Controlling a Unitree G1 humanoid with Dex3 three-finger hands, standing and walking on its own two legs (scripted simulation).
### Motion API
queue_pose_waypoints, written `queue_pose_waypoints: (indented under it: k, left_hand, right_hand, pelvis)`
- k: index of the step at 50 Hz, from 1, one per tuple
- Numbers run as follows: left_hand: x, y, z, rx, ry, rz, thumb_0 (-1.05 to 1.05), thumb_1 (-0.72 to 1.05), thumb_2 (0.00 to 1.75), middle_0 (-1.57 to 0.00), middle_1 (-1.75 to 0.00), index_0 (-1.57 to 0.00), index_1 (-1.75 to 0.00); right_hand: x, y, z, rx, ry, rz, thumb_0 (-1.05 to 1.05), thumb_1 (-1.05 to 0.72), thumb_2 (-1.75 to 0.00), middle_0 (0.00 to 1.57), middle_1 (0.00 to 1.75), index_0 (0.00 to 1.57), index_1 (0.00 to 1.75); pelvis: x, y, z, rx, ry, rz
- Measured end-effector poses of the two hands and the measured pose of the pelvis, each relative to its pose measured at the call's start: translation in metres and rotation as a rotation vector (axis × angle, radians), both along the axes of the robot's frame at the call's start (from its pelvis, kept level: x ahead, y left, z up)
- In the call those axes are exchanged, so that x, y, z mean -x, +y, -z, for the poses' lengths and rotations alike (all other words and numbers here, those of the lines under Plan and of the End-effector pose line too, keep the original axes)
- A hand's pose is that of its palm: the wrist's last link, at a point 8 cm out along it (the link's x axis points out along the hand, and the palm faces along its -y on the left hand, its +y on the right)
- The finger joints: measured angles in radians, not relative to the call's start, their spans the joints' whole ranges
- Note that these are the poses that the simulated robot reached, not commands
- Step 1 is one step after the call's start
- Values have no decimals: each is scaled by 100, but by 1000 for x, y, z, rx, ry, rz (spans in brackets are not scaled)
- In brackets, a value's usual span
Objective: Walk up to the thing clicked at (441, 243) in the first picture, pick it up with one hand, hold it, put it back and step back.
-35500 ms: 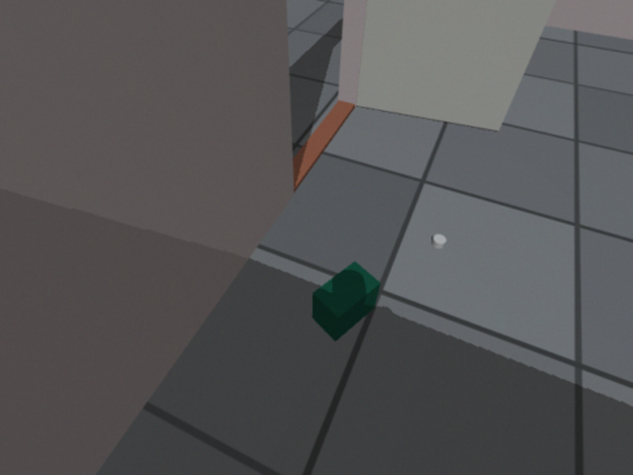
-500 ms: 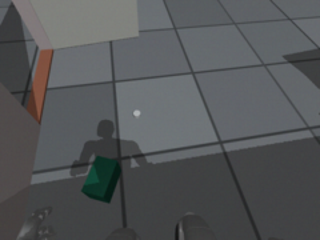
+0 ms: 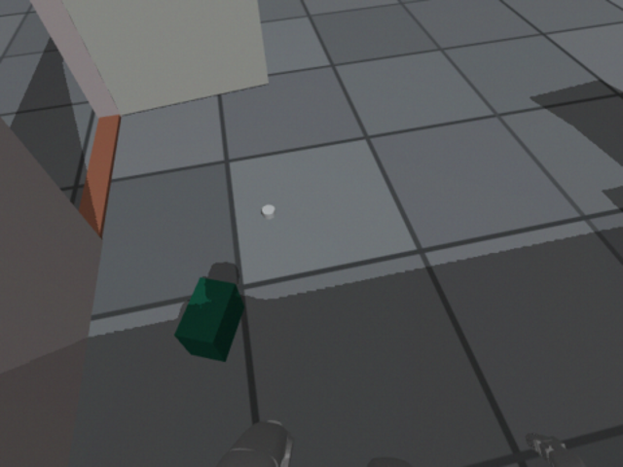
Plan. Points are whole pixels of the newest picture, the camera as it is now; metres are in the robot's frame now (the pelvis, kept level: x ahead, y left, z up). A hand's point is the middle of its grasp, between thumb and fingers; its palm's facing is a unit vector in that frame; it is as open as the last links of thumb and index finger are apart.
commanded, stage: step back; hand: left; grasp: from above
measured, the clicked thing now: (268, 212) +1.10 +0.23 -0.74
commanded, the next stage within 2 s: stand in 1.00 s
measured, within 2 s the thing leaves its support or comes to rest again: neither
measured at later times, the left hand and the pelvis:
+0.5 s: hand out of the picture -0.02 +0.28 -0.14, palm faces +0.10 -0.93 -0.36, open 7.4 cm; pelvis -0.04 +0.01 +0.01, yaw +4 degrees
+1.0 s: hand out of the picture +0.11 +0.30 -0.13, palm faces +0.03 -0.93 -0.37, open 7.4 cm; pelvis +0.01 +0.03 +0.01, yaw +2 degrees
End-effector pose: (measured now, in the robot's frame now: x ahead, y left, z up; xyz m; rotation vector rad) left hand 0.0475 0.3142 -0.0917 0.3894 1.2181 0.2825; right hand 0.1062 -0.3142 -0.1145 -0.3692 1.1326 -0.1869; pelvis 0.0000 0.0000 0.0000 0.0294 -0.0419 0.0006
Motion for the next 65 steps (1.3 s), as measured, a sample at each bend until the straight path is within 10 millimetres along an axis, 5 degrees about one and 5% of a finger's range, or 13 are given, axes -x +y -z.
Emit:
queue_pose_waypoints:
  k: [11,19,26,36,52,58,65]
  left_hand:
    - [49,19,8,30,-51,-67,1,90,90,-20,-30,-21,-30]
    - [74,3,12,59,-29,-72,1,90,90,-20,-30,-21,-30]
    - [81,8,13,85,-18,-101,1,90,90,-21,-30,-21,-30]
    - [36,35,22,91,10,-60,1,90,90,-20,-30,-21,-30]
    - [-61,24,4,76,-113,14,1,90,90,-20,-30,-21,-30]
    - [-72,14,1,101,-114,27,0,90,90,-20,-30,-21,-30]
    - [-58,6,2,118,-86,19,0,90,90,-20,-30,-21,-30]
  right_hand:
    - [73,21,2,-19,91,-25,1,-91,-90,21,30,20,30]
    - [64,22,-2,-43,39,-29,1,-90,-90,21,30,21,30]
    - [50,24,-10,-10,47,-60,1,-91,-90,21,30,20,30]
    - [42,49,-14,2,43,-20,1,-91,-90,21,30,20,30]
    - [-7,61,-5,-57,20,20,1,-91,-90,21,30,21,30]
    - [-15,57,-15,-50,7,17,1,-91,-90,21,30,21,30]
    - [-14,51,-22,-41,4,10,1,-91,-90,21,30,20,30]
  pelvis:
    - [39,8,0,4,-19,-65]
    - [45,0,-3,40,-19,-55]
    - [41,16,-6,41,-5,-77]
    - [19,35,-6,26,7,-49]
    - [-14,34,-10,27,6,-37]
    - [-15,33,-17,26,1,-40]
    - [-10,29,-22,25,-7,-43]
